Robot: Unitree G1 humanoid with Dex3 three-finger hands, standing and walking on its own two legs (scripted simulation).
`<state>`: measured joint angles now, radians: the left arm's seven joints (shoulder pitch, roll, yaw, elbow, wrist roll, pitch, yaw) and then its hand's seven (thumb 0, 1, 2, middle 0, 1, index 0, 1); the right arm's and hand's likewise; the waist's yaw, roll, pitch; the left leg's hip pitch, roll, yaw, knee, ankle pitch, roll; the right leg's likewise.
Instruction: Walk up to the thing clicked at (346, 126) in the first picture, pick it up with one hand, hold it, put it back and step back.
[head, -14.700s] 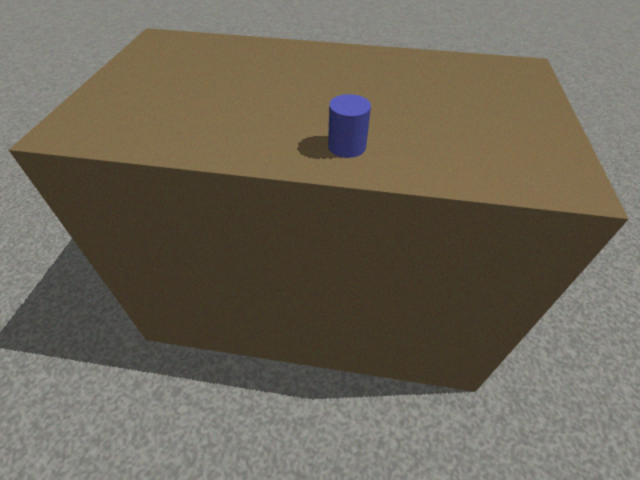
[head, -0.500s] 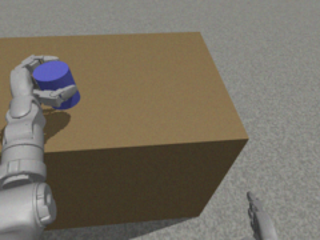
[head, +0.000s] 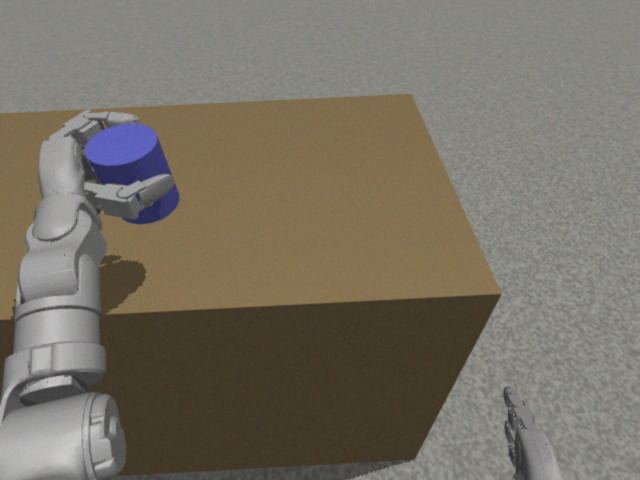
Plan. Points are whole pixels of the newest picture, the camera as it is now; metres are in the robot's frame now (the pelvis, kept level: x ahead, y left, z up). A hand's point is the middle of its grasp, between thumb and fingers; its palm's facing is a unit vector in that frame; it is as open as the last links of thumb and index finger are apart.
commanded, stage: lift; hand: left
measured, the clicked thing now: (136, 175) +0.43 +0.20 +0.21
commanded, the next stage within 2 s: hold in 0.94 s
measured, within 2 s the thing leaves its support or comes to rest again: neither
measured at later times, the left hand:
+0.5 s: hand (102, 154) +0.36 +0.19 +0.28, palm faces +0.20 -0.98 +0.00, open 10.6 cm
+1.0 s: hand (75, 140) +0.33 +0.19 +0.31, palm faces +0.19 -0.98 +0.01, open 10.7 cm
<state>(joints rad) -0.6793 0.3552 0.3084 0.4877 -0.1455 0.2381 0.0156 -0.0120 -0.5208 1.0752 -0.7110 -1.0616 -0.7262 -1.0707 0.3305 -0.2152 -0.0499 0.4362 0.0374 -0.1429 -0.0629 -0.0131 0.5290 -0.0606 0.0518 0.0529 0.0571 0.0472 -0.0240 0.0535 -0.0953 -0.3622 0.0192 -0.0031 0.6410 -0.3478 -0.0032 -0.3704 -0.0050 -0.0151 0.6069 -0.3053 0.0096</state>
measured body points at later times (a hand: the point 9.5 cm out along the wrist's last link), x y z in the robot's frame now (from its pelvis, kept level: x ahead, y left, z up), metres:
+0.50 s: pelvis -0.01 +0.00 +0.01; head -0.05 -0.03 +0.45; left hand +0.34 +0.24 +0.28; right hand +0.16 -0.25 -0.06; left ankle -0.01 +0.12 -0.73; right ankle +0.00 -0.13 -0.73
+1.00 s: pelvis -0.02 +0.00 +0.01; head -0.07 -0.03 +0.45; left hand +0.32 +0.24 +0.31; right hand +0.15 -0.24 -0.06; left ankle -0.01 +0.12 -0.73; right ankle +0.00 -0.13 -0.73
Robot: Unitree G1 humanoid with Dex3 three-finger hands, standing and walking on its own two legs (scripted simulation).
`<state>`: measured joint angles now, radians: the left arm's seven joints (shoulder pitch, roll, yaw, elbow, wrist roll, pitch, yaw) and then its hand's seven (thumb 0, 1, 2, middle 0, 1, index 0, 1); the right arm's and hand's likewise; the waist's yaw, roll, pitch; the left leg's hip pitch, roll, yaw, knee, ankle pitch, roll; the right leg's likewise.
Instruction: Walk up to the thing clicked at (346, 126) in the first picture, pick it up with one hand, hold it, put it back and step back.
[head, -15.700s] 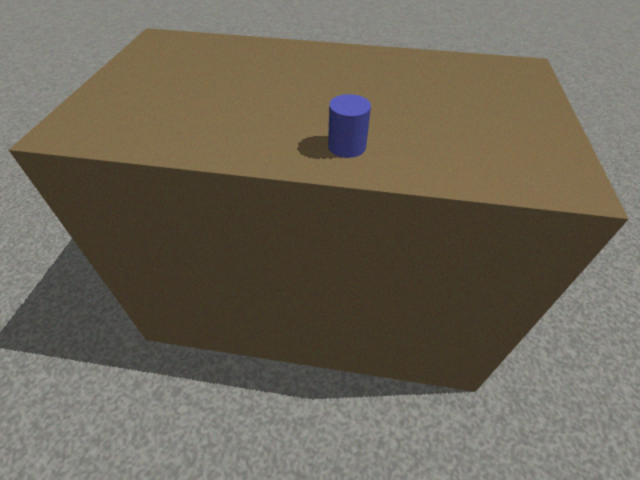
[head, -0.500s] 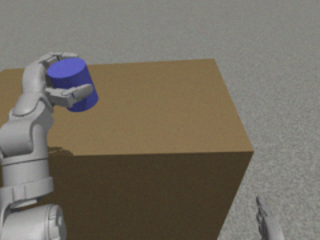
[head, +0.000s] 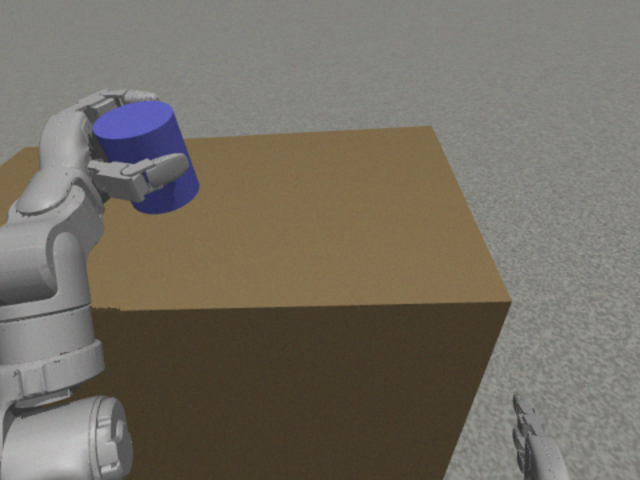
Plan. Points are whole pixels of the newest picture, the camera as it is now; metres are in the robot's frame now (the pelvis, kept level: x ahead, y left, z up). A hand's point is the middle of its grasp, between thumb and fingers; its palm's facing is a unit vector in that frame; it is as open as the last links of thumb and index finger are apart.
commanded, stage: hold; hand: left
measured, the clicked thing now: (151, 158) +0.36 +0.17 +0.30
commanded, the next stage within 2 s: none
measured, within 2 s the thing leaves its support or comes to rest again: neither
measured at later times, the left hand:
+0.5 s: hand (132, 136) +0.34 +0.17 +0.33, palm faces +0.17 -0.99 -0.01, open 10.7 cm
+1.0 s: hand (135, 145) +0.33 +0.17 +0.32, palm faces +0.18 -0.98 -0.01, open 10.7 cm
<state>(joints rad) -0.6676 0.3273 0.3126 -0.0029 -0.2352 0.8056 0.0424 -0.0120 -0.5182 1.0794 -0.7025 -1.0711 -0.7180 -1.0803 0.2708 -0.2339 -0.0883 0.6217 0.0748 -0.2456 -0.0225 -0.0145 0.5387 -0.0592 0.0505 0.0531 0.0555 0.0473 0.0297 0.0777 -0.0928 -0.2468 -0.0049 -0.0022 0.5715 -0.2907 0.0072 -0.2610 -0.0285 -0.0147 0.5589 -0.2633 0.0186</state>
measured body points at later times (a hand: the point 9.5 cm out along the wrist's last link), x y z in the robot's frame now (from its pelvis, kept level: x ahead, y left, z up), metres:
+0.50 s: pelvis +0.00 +0.00 +0.00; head -0.06 -0.03 +0.44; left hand +0.32 +0.22 +0.33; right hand +0.17 -0.25 -0.07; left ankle +0.01 +0.11 -0.73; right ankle +0.02 -0.13 -0.73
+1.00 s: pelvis -0.01 +0.00 +0.00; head -0.07 -0.03 +0.44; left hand +0.31 +0.22 +0.33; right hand +0.17 -0.26 -0.07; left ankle +0.01 +0.11 -0.73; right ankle +0.02 -0.13 -0.73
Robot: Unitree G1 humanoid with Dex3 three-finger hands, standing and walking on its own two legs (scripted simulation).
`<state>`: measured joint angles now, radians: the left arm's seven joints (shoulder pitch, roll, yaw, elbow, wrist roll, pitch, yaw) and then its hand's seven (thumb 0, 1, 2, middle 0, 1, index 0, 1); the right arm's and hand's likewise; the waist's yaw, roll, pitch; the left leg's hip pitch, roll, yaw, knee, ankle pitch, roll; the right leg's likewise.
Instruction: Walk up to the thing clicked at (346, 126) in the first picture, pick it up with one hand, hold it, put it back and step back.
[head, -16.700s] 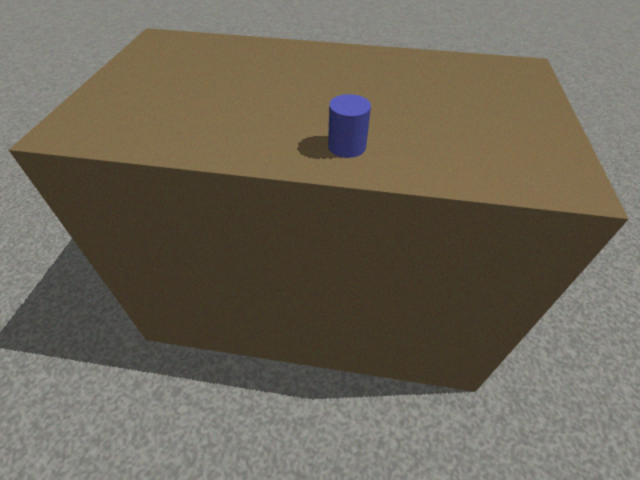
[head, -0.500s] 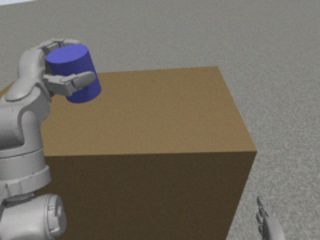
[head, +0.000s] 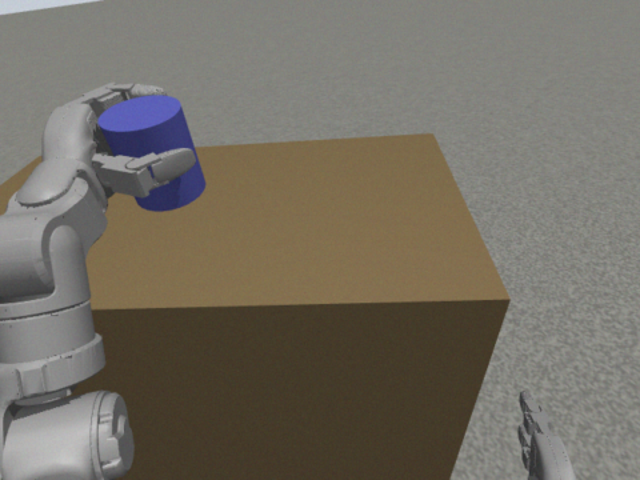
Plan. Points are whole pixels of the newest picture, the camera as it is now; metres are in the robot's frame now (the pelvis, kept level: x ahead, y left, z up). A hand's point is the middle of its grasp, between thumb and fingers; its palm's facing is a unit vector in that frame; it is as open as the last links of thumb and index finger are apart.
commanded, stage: hold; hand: left
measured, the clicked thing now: (157, 154) +0.34 +0.16 +0.32
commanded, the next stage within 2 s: crouch in 1.64 s
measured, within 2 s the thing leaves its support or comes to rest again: neither
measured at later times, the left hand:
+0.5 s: hand (151, 143) +0.34 +0.16 +0.33, palm faces +0.18 -0.98 +0.00, open 10.7 cm
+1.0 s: hand (153, 142) +0.35 +0.16 +0.33, palm faces +0.17 -0.99 -0.01, open 10.7 cm
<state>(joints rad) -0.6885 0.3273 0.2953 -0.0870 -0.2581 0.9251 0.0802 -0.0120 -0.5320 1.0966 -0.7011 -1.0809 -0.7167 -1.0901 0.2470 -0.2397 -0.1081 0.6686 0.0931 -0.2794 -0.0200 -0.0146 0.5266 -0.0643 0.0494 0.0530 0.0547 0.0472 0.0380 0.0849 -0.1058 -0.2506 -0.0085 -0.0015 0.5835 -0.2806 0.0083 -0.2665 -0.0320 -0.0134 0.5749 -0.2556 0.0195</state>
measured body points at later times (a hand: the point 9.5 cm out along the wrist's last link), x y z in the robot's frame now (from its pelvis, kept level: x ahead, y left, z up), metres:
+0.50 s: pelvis +0.00 +0.00 +0.00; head -0.06 -0.04 +0.44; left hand +0.33 +0.22 +0.33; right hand +0.18 -0.26 -0.06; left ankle +0.02 +0.11 -0.73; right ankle +0.04 -0.13 -0.73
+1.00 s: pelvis +0.00 +0.00 +0.00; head -0.06 -0.03 +0.45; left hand +0.33 +0.22 +0.33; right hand +0.18 -0.25 -0.06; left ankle +0.02 +0.11 -0.73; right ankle +0.04 -0.13 -0.73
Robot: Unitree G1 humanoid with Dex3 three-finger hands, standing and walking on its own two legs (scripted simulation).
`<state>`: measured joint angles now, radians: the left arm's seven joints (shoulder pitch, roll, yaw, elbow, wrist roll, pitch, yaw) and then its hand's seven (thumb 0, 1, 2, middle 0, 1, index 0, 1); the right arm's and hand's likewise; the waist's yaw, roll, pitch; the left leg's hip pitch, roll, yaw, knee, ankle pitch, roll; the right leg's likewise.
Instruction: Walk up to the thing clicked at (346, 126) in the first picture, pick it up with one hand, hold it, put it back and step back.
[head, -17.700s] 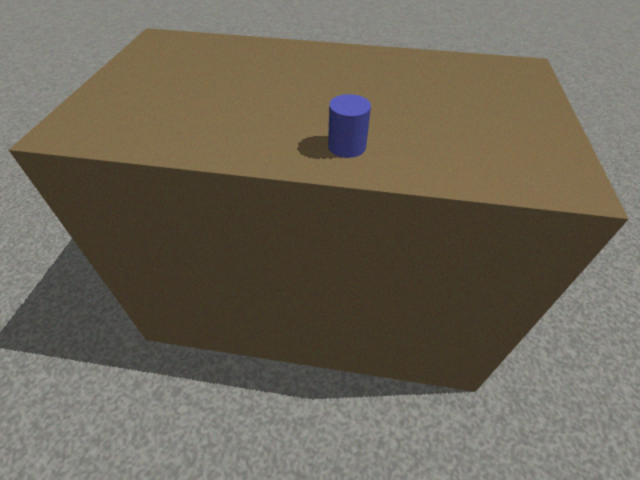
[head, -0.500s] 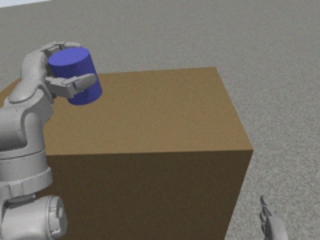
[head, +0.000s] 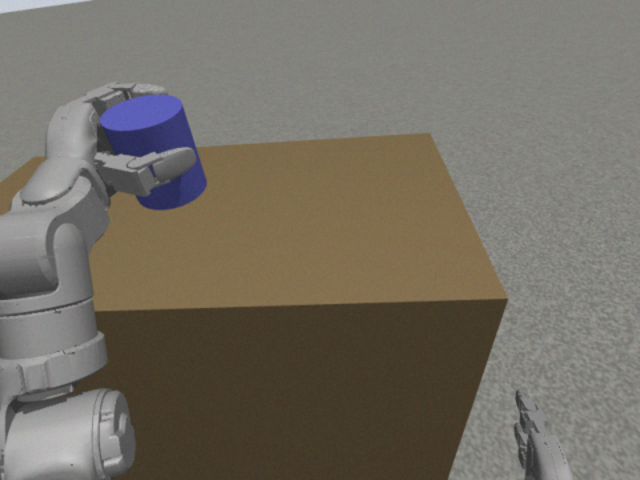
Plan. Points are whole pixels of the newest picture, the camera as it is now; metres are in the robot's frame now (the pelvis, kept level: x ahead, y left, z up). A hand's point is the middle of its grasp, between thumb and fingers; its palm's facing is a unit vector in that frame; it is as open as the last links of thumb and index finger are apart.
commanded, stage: hold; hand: left
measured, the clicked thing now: (158, 153) +0.35 +0.16 +0.31
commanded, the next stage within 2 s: crouch in 0.64 s
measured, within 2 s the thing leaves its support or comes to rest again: neither
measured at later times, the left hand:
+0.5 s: hand (154, 153) +0.34 +0.16 +0.32, palm faces +0.19 -0.98 -0.01, open 10.7 cm
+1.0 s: hand (159, 154) +0.36 +0.17 +0.31, palm faces +0.21 -0.98 +0.02, open 10.7 cm
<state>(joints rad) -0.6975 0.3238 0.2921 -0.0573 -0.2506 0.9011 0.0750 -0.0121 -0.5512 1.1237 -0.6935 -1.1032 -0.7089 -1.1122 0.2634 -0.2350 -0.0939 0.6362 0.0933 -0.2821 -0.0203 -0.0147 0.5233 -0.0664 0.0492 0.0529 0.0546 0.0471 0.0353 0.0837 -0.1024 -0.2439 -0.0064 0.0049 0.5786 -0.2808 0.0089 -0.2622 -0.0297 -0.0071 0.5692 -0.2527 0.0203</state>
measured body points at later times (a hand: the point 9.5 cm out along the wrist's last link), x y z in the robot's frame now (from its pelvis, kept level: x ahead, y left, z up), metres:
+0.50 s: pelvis +0.00 +0.00 +0.00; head -0.06 -0.04 +0.44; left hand +0.33 +0.22 +0.32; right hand +0.18 -0.25 -0.06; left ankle +0.02 +0.11 -0.73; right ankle +0.04 -0.13 -0.73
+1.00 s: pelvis -0.01 +0.00 +0.00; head -0.06 -0.03 +0.45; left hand +0.34 +0.22 +0.31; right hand +0.17 -0.26 -0.06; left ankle +0.02 +0.11 -0.73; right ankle +0.04 -0.13 -0.73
